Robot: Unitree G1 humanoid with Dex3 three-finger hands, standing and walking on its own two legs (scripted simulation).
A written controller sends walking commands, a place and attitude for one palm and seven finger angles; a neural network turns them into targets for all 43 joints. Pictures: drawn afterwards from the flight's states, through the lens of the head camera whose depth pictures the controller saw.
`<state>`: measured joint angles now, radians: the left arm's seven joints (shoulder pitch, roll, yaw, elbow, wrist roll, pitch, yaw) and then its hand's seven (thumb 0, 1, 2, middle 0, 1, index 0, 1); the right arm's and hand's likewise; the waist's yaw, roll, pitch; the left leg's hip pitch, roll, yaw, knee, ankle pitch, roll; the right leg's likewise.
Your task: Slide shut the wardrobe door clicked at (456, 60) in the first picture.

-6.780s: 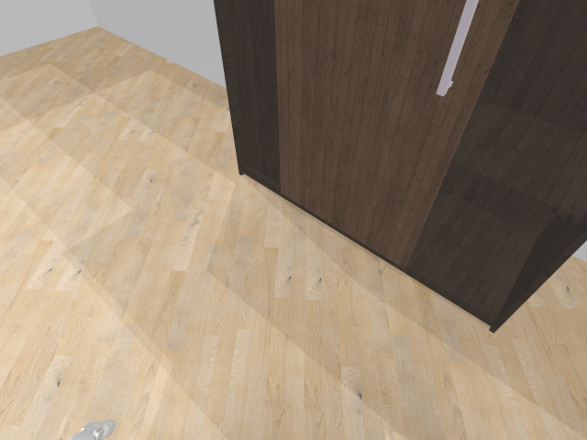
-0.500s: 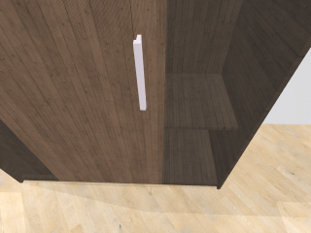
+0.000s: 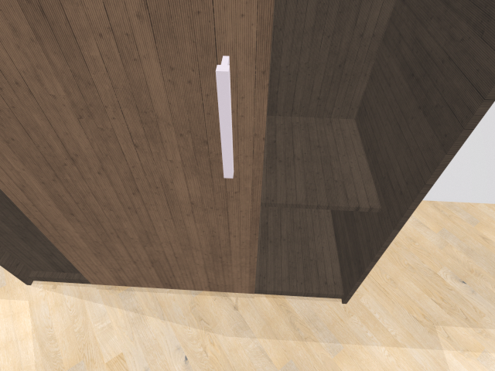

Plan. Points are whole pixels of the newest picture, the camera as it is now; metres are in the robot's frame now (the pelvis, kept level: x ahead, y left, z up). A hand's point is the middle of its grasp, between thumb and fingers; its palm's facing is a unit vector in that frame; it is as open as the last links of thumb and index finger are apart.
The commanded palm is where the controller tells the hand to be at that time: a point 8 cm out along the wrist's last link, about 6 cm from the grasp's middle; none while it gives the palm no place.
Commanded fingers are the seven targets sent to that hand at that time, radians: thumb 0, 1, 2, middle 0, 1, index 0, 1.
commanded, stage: look again from close up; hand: left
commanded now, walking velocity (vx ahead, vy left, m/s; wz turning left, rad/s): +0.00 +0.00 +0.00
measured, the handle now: (227, 123) +0.49 +0.07 +0.14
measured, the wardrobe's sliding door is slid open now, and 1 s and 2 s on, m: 0.36 0.36 0.36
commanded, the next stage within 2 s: raise the hand with hooked fingers in 0.38 s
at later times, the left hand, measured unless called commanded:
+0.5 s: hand out of the picture +0.03 +0.19 -0.17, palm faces +0.00 -0.97 -0.26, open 7.4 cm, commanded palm +0.10 +0.24 -0.07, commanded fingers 0.00 0.85 0.88 -0.20 -0.33 -0.20 -0.33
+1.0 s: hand (111, 365) +0.13 +0.20 +0.00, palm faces +0.13 -0.99 -0.05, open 9.2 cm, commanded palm +0.12 +0.26 +0.01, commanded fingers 0.00 0.27 0.63 -0.25 -0.70 -0.25 -0.70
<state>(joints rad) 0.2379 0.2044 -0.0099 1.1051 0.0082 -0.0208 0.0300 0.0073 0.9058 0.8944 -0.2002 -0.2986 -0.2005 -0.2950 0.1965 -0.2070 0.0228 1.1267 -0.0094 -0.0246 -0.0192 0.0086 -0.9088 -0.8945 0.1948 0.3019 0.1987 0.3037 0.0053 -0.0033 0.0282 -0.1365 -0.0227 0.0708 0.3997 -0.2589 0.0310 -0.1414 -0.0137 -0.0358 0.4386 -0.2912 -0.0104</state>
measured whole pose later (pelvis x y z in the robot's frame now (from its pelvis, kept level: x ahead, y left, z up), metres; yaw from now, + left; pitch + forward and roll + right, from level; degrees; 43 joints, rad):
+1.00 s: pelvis -0.05 -0.03 -0.06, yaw +3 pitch +8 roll -1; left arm 0.39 0.24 0.25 0.08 -0.32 -0.45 -0.34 0.02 0.49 0.72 -0.23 -0.56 -0.23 -0.56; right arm 0.20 -0.27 -0.02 0.54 0.04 -0.26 -0.07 0.02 -0.91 -0.89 0.19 0.30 0.20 0.30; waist 0.04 0.00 -0.09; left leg -0.69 0.02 -0.02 0.99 -0.45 -0.01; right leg -0.63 0.01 -0.13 0.96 -0.48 -0.06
